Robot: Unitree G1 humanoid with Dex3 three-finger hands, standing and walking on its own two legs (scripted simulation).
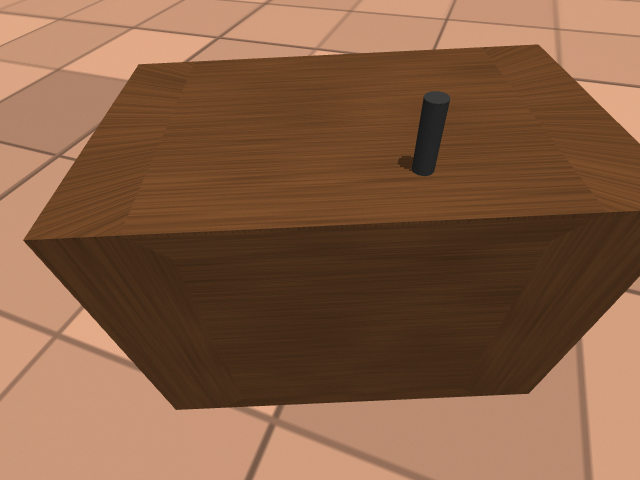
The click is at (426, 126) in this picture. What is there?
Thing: slim round
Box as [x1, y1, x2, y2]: [412, 91, 449, 175]
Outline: 443,92 431,91 426,93 423,98 412,164 412,170 420,175 428,175 432,173 434,169 449,102 449,96
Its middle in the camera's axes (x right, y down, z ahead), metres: +0.19 -0.18 +0.67
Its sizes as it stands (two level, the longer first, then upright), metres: 0.041 0.041 0.142
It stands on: a support 0.80 m high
